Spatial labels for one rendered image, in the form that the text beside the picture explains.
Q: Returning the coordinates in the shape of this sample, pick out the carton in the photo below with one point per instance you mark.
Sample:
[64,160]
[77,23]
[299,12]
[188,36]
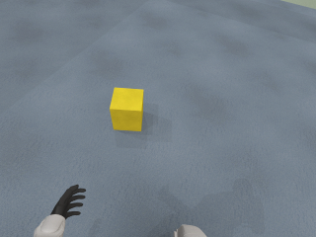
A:
[127,109]

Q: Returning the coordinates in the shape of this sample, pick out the robot left hand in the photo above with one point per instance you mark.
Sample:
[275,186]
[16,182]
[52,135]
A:
[64,203]

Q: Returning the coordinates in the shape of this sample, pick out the left robot forearm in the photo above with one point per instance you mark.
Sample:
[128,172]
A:
[52,226]

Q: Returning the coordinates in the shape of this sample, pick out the robot right thigh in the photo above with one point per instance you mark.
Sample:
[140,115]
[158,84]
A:
[188,231]

